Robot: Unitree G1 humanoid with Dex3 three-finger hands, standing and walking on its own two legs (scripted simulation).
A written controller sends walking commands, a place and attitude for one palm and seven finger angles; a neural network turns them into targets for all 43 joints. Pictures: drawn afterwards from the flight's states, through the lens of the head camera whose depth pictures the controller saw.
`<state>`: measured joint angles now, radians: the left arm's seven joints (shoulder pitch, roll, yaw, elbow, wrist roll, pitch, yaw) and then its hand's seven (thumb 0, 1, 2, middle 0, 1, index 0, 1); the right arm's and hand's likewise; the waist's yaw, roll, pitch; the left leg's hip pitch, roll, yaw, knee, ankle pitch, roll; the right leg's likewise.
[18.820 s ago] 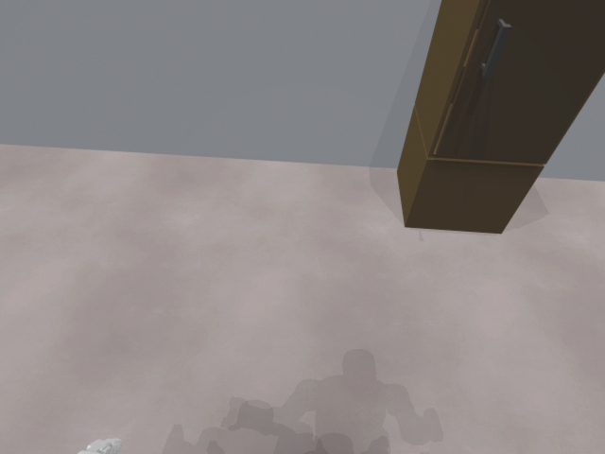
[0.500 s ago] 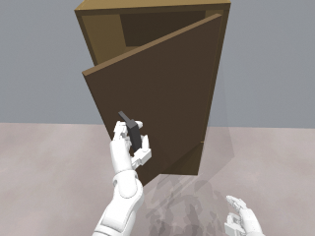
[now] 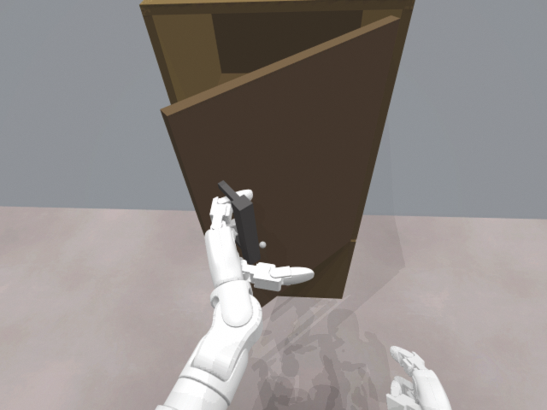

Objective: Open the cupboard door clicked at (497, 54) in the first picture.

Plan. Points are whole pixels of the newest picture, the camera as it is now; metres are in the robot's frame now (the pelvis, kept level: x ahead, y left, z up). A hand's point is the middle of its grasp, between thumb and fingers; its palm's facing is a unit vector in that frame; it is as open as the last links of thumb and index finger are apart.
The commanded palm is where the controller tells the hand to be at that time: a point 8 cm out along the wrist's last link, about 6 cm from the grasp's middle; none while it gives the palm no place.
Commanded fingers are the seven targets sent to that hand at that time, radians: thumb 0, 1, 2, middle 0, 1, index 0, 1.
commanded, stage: open thumb and fingers to let go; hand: left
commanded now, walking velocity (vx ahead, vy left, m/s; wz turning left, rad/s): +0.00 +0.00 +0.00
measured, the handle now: (239, 224) +0.37 +0.07 +0.08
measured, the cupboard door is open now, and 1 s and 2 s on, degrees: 42 45 45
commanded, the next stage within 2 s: slide the hand sideways off the handle in 0.16 s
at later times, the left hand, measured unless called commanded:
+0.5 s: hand (269, 272) +0.29 +0.02 +0.08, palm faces -0.20 -0.98 -0.01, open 16.2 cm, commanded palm +0.27 +0.07 +0.08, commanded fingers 0.00 -0.50 0.30 -0.15 -0.30 -0.15 -0.30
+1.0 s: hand (236, 294) +0.25 +0.06 +0.08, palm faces -0.10 -0.99 +0.01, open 16.2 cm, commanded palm +0.23 +0.12 +0.08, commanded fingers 0.00 -0.50 0.30 -0.15 -0.30 -0.15 -0.30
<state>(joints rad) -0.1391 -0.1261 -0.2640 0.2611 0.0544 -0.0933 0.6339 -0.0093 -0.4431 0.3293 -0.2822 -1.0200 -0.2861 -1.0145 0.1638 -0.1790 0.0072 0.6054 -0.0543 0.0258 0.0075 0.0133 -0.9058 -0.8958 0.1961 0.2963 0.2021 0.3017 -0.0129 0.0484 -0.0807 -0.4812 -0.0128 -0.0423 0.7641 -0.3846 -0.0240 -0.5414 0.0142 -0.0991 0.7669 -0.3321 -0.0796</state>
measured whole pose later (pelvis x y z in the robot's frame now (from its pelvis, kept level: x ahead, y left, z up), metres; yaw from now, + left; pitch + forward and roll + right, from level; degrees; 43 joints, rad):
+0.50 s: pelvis +0.00 +0.03 -0.01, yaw -1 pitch +4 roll +0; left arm -0.08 -0.03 -0.35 0.20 -0.03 -0.18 0.17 -0.02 -0.50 0.30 -0.21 -0.36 -0.16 -0.37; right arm 0.22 -0.20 0.03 0.52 0.00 0.00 0.00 0.01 -0.91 -0.90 0.20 0.30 0.20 0.30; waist 0.00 0.05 -0.05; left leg -0.49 -0.04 -0.02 0.82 -0.42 0.01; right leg -0.55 -0.01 -0.07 0.82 -0.35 -0.05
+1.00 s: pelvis +0.02 +0.02 +0.00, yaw -2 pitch +5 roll +1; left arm 0.29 0.03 -0.29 -0.14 0.00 -0.18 0.13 -0.02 -0.50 0.30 -0.18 -0.32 -0.19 -0.32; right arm 0.23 -0.20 0.03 0.44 -0.01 -0.02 0.01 0.01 -0.91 -0.90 0.20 0.30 0.20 0.30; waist 0.01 0.03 -0.06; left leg -0.45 -0.02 -0.01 0.80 -0.44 0.01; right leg -0.52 0.01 -0.06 0.80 -0.37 -0.05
